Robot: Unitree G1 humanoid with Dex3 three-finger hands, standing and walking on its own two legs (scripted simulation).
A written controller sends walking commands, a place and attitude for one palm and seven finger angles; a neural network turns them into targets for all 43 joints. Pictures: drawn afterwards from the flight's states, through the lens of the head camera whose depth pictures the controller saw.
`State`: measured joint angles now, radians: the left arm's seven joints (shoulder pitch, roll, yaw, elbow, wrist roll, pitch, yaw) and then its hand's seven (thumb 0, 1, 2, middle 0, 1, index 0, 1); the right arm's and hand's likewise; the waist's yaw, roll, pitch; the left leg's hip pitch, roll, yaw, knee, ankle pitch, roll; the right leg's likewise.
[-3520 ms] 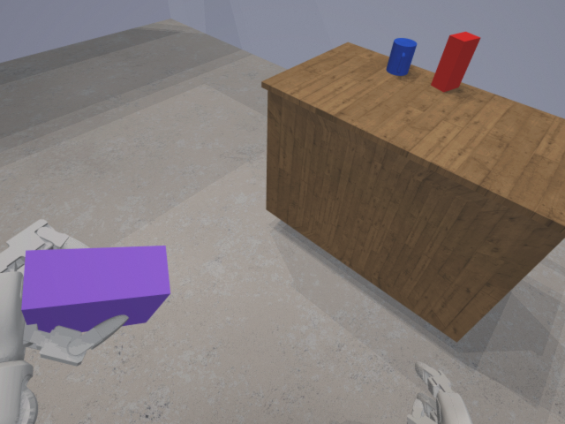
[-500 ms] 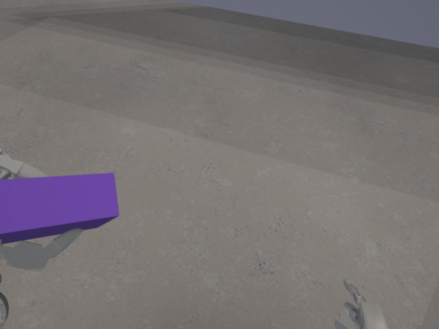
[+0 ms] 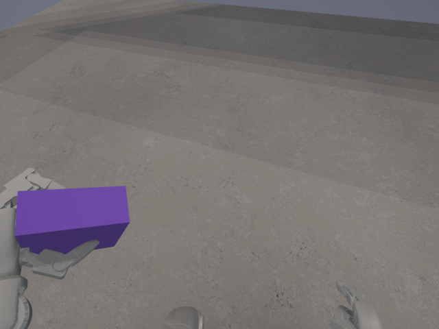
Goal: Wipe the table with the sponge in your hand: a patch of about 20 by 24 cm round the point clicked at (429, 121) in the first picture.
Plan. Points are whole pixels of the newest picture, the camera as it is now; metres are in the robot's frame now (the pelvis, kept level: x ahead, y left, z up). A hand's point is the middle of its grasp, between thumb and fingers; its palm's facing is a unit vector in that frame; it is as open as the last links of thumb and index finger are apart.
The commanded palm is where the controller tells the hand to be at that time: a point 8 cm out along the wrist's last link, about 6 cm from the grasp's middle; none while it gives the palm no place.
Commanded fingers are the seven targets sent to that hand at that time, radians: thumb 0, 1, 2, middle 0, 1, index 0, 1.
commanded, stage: walk around to get in front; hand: left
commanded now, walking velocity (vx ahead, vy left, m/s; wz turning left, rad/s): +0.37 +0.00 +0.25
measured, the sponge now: (90, 222) +0.23 +0.20 +0.14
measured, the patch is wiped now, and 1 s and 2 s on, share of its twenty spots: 0.00 0.00 0.00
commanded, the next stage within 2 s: walk to a spot facing it in 0.82 s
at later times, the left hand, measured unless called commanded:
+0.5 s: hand (73, 140) +0.36 +0.26 +0.18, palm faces +0.46 -0.79 -0.41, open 9.7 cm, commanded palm +0.28 +0.30 +0.19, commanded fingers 0.00 0.10 1.30 -1.20 -1.60 -1.20 -1.60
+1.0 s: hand (117, 97) +0.46 +0.21 +0.19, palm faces +0.49 -0.72 -0.49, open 9.7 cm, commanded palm +0.38 +0.26 +0.19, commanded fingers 0.00 0.10 1.30 -1.20 -1.60 -1.20 -1.60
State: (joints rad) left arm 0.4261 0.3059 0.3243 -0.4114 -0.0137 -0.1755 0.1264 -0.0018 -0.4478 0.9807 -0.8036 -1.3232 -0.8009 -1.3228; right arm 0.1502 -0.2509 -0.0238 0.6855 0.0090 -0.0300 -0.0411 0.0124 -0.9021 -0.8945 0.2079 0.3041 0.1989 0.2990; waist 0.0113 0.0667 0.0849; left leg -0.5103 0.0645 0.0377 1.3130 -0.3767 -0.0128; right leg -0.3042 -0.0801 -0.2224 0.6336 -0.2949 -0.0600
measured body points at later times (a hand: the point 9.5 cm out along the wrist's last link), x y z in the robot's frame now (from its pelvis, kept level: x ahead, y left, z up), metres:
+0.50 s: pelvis +0.15 +0.01 +0.00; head +0.18 +0.02 +0.45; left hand +0.33 +0.30 +0.20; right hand +0.33 -0.17 -0.09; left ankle +0.17 +0.13 -0.73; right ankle +0.14 -0.12 -0.65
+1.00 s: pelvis +0.29 -0.05 +0.01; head +0.35 -0.04 +0.46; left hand +0.43 +0.25 +0.22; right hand +0.51 -0.28 -0.08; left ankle +0.33 +0.12 -0.67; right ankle +0.27 -0.13 -0.73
